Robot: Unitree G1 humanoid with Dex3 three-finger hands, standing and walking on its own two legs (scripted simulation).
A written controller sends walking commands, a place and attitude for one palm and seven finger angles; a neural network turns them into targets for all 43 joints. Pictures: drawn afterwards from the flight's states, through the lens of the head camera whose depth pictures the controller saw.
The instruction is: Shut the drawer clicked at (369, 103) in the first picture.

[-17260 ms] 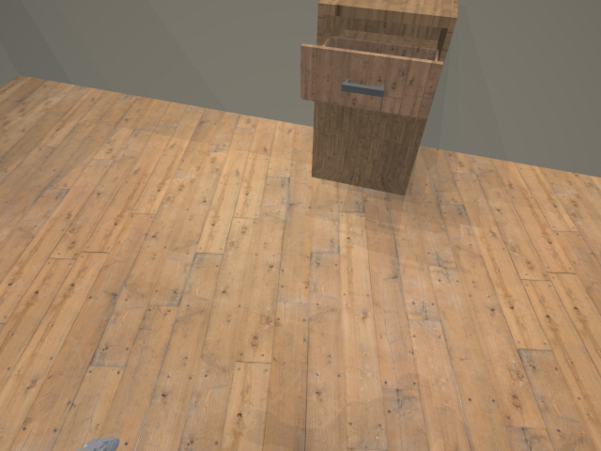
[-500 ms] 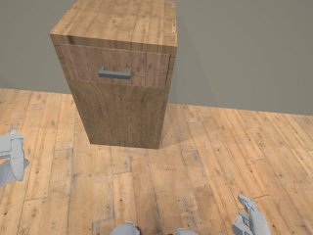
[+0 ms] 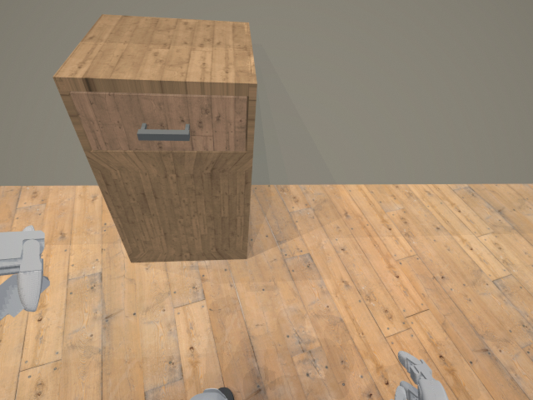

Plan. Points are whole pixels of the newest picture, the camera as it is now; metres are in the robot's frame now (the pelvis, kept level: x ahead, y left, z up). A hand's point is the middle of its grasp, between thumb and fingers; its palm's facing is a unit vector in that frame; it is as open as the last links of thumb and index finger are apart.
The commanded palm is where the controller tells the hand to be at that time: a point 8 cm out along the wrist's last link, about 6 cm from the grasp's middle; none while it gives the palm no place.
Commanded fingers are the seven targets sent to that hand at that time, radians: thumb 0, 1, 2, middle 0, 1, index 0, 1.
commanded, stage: stop stepping back and stand still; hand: left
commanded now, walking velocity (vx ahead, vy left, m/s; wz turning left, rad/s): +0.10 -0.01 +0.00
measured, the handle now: (165, 130) +0.79 +0.27 -0.05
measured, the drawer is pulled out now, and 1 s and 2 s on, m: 0.00 0.00 0.00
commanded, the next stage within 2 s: let the arm hang, fingers relaxed in 0.84 s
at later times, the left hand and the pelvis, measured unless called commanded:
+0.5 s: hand out of the picture +0.16 +0.27 +0.19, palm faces +0.40 -0.80 -0.44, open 3.2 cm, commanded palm +0.12 +0.31 +0.20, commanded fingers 0.00 0.90 0.90 -1.40 -1.60 -1.40 -1.60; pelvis -0.01 +0.03 +0.01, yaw +0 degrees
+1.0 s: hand out of the picture +0.16 +0.29 +0.12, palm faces +0.26 -0.83 -0.50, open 3.2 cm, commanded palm none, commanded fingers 0.00 0.90 0.90 -1.24 -1.43 -1.24 -1.43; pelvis -0.04 +0.04 +0.02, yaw +1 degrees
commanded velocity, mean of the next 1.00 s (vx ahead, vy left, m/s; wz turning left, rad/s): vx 0.00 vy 0.00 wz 0.00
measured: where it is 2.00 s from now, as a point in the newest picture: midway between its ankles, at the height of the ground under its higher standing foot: outside the picture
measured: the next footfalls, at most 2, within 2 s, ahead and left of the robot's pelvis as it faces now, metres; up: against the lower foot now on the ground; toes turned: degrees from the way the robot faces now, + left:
right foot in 0.32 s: -0.03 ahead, -0.08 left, +0.00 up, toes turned -2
left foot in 0.50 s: +0.06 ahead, +0.15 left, +0.00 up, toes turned +1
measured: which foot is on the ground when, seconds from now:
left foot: down 0.00-0.32, up 0.34-0.48, down 0.50-1.00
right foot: down 0.00-0.18, up 0.20-0.30, down 0.32-1.00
